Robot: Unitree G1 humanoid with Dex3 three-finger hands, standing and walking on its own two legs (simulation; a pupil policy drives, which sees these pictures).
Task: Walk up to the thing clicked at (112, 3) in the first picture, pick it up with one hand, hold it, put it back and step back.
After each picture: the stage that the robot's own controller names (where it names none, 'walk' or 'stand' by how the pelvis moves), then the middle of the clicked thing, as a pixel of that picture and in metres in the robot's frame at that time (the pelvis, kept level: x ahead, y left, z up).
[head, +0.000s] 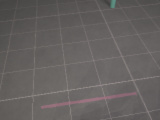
stand; out of the picture +2.22 -0.42 -0.66
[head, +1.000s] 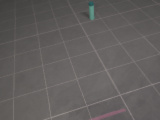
walk; (91, 10) +2.09 +0.06 -0.63
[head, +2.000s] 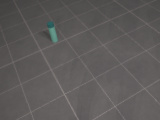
walk; (52, 32) +1.39 +0.42 -0.65
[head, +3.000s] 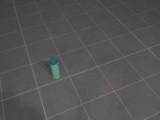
walk; (54, 68) +0.92 +0.32 -0.64
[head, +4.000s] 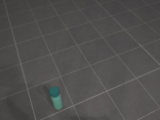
walk; (56, 98) +0.59 +0.24 -0.63
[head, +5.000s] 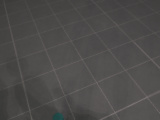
stand; out of the picture +0.41 +0.21 -0.63
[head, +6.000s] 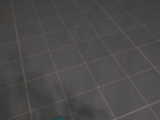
stand; out of the picture +0.41 +0.20 -0.65
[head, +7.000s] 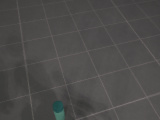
stand; (59, 112) +0.45 +0.16 -0.64
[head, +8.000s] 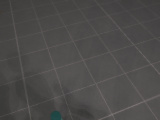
stand; out of the picture +0.44 +0.21 -0.66
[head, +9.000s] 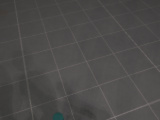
stand; out of the picture +0.43 +0.20 -0.66
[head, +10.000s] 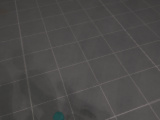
stand; out of the picture +0.43 +0.19 -0.66
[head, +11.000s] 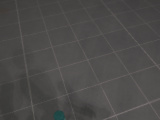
go down; out of the picture +0.44 +0.19 -0.66
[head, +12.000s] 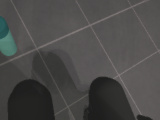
go down; (3, 39) +0.49 +0.28 -0.25
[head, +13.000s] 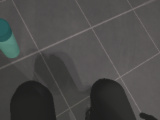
approach; (6, 41) +0.49 +0.29 -0.25
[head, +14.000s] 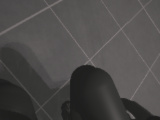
close in; out of the picture +0.45 +0.34 -0.16
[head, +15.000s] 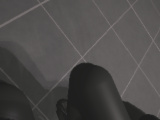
lift; out of the picture +0.44 +0.33 -0.16
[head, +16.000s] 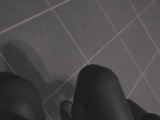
lift; out of the picture +0.38 +0.29 -0.16
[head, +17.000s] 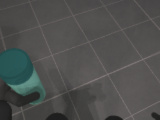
lift; (26, 82) +0.32 +0.18 +0.04
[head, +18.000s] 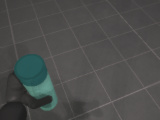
hold; (40, 87) +0.31 +0.15 +0.05
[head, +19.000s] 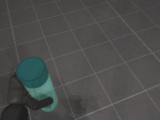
hold; (41, 89) +0.31 +0.15 +0.04
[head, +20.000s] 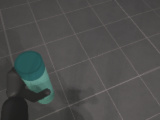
crouch; (38, 82) +0.34 +0.16 +0.00
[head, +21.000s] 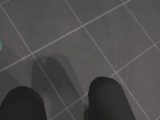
lower; out of the picture +0.48 +0.27 -0.04
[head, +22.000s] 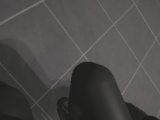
lower; out of the picture +0.43 +0.34 -0.15
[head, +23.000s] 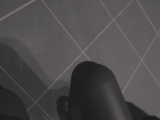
lower; out of the picture +0.43 +0.34 -0.16
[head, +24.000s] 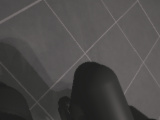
lower; out of the picture +0.42 +0.33 -0.16
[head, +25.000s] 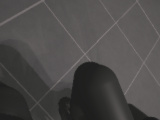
lower; out of the picture +0.42 +0.33 -0.16
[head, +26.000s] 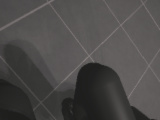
open; out of the picture +0.42 +0.30 -0.16
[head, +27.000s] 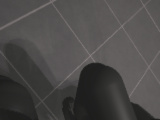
stand; out of the picture +0.42 +0.30 -0.17
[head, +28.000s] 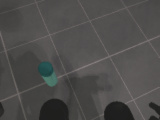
walk; (49, 75) +0.46 +0.21 -0.41
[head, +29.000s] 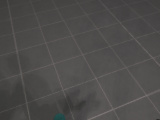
stand; out of the picture +0.40 +0.17 -0.59
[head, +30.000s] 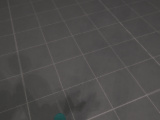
stand; out of the picture +0.40 +0.17 -0.60
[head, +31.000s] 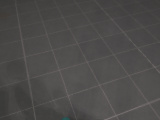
stand; out of the picture +0.41 +0.15 -0.65
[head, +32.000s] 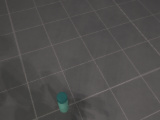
walk; (63, 102) +0.47 +0.13 -0.64
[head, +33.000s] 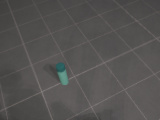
walk; (62, 74) +0.74 +0.24 -0.63
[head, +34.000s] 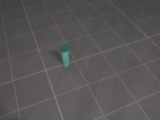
stand; (65, 55) +1.06 +0.20 -0.64
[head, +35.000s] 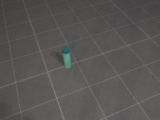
stand; (66, 57) +1.05 +0.19 -0.66
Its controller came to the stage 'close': yes
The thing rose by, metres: 0.68
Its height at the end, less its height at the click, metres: +0.00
